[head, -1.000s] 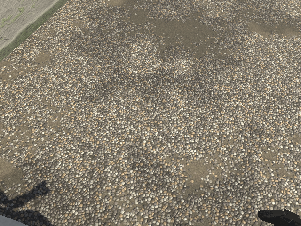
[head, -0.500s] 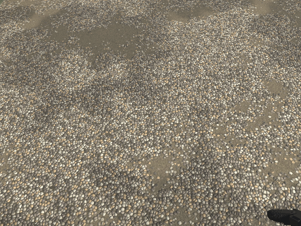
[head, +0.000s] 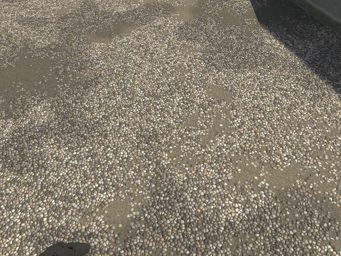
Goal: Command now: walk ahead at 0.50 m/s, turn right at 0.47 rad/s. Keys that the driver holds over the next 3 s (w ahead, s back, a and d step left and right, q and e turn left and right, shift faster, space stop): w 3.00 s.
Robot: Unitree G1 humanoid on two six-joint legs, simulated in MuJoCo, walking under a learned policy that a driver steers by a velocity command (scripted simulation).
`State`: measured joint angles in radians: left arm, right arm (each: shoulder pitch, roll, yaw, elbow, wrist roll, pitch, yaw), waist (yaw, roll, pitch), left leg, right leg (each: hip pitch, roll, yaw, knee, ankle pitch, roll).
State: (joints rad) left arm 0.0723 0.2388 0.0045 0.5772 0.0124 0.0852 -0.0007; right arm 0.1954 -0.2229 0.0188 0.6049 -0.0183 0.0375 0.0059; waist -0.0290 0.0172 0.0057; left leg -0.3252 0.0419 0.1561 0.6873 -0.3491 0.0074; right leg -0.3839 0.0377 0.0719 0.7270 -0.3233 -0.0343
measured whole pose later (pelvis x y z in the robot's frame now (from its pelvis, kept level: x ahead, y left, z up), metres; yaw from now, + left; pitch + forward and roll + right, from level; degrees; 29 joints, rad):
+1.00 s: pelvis +0.05 -0.03 +0.00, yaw -3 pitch -1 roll +0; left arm 0.08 0.17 -0.05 0.58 0.00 0.07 0.02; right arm 0.15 -0.16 0.03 0.60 -0.02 0.05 -0.01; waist 0.01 -0.01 -0.01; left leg -0.23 0.02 0.06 0.67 -0.41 0.00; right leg -0.28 0.12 0.08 0.68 -0.37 -0.08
